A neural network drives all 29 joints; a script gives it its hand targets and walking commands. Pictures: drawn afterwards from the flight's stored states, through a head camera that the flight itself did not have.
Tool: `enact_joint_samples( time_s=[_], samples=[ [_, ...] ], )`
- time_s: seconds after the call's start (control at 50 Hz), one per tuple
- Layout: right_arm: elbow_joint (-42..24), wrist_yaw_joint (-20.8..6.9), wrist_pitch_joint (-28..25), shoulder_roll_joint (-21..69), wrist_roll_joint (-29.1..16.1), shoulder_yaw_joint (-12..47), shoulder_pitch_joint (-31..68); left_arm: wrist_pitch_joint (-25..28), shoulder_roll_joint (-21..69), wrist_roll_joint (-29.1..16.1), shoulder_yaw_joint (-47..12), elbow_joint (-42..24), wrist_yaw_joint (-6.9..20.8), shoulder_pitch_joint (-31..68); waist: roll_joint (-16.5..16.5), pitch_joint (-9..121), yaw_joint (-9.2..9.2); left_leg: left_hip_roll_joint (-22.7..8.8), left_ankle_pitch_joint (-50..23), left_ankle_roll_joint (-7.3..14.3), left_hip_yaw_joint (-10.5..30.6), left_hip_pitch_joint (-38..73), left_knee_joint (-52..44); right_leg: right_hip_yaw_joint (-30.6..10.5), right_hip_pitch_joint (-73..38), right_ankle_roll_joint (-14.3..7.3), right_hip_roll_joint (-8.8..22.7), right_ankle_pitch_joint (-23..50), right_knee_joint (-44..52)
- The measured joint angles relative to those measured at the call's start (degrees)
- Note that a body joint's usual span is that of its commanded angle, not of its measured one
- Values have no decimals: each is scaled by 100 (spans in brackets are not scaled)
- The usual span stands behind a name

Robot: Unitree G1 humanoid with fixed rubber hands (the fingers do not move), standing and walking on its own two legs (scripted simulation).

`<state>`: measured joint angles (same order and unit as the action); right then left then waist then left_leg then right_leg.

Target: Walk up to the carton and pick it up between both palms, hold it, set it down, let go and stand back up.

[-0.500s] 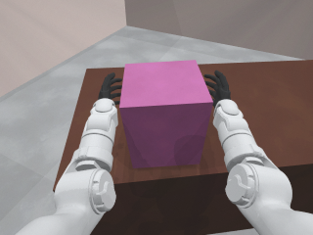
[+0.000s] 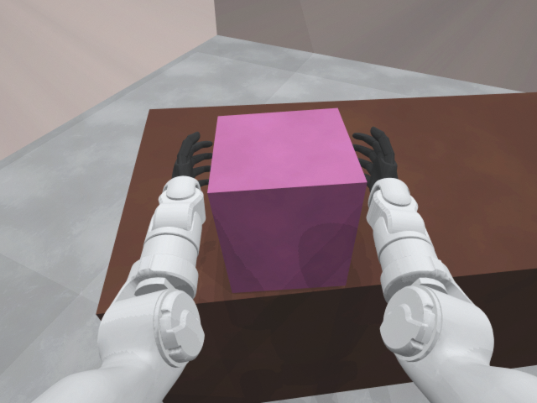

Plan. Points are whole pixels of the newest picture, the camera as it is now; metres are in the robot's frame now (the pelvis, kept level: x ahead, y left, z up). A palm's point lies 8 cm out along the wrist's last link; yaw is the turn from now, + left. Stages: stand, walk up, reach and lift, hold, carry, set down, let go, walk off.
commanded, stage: set down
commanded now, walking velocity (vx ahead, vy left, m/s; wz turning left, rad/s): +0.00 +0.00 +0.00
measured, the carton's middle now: (283, 203) +0.45 -0.03 +0.06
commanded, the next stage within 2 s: none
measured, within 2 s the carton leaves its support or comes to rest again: rests again in 0.26 s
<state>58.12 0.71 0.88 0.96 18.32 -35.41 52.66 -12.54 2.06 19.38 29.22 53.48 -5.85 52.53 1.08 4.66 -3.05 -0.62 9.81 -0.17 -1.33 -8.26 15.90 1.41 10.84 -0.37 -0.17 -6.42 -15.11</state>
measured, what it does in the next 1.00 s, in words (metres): stands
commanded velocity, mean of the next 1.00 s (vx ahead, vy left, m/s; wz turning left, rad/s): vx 0.00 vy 0.00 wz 0.00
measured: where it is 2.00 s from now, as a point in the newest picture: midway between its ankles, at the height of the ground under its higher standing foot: outside the picture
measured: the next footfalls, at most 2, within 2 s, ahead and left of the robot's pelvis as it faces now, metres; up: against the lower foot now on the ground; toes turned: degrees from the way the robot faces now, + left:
none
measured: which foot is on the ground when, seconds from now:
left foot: down 0.00-1.00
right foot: down 0.00-1.00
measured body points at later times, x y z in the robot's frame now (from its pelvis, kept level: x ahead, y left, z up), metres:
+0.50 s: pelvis +0.02 +0.00 +0.00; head +0.02 +0.00 +0.45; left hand +0.46 +0.12 +0.13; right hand +0.43 -0.19 +0.13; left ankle -0.02 +0.12 -0.75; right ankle +0.01 -0.11 -0.75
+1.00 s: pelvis +0.02 +0.01 +0.00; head +0.03 +0.01 +0.45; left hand +0.45 +0.12 +0.13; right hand +0.43 -0.19 +0.13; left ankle -0.02 +0.12 -0.75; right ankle +0.01 -0.11 -0.75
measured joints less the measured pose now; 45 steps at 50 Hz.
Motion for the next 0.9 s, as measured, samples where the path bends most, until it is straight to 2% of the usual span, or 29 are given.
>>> enact_joint_samples(
  time_s=[0.24, 0.64, 0.9],
  samples=[
    [-206, -155, -108, 144, 293, -342, -78, 105, 68, 198, 216, -46, 103, 47, 21, -100, -8, -9, 23, -3, -27, 72, -48, 22, -47, -3, 3, -43, 5],
    [-980, -199, -304, 333, 278, 79, -542, 341, 393, 498, 444, -795, 371, -249, -111, -380, -53, -26, 104, 21, -131, 266, -100, 36, -210, 17, 5, -90, 56],
    [-1204, -292, -424, 418, 385, -35, -662, 427, 576, 691, 472, -1146, 443, -406, -69, -447, -42, -20, 147, 46, -180, 308, -79, 43, -254, 37, 22, -103, 69]
  ],
)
